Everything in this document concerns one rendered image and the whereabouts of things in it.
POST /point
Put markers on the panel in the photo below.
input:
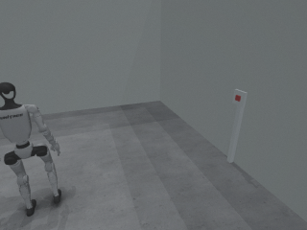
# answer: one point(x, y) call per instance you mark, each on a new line
point(237, 123)

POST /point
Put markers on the humanoid robot torso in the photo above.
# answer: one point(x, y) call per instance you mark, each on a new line
point(16, 126)

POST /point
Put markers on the robot right hand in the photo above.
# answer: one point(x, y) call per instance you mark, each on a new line
point(55, 148)

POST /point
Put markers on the right robot forearm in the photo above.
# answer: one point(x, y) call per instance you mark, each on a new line
point(49, 136)

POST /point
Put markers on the button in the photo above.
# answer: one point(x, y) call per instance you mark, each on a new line
point(237, 98)

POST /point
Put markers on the right robot shin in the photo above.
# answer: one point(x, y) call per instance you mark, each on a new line
point(53, 179)

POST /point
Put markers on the robot right upper arm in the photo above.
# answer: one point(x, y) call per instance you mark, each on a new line
point(33, 109)

